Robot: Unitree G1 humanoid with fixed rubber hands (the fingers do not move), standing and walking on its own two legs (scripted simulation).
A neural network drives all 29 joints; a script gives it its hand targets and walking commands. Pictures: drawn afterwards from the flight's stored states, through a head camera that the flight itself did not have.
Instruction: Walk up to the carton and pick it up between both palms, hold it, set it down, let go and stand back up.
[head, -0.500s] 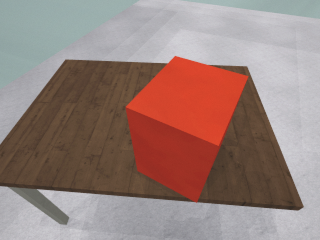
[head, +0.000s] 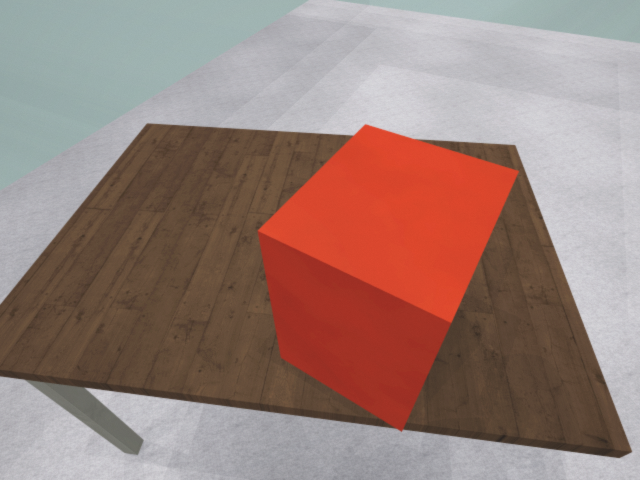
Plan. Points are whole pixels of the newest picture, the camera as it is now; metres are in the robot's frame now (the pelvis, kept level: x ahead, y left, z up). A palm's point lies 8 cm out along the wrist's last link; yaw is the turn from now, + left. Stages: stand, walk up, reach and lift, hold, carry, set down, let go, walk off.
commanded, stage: walk up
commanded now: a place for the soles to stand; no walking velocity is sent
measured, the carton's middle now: (383, 277) +0.40 -0.06 +0.02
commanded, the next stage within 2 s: reach and lift in 0.98 s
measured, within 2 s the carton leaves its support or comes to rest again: neither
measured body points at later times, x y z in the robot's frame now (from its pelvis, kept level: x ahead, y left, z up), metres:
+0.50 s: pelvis +0.00 +0.01 +0.00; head +0.01 +0.02 +0.45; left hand +0.01 +0.27 -0.14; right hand +0.06 -0.25 -0.13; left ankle +0.02 +0.09 -0.73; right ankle -0.07 -0.12 -0.73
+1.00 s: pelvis +0.00 +0.00 +0.01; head +0.01 +0.01 +0.46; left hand -0.02 +0.26 -0.14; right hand +0.05 -0.24 -0.14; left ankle +0.02 +0.09 -0.73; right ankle -0.07 -0.11 -0.73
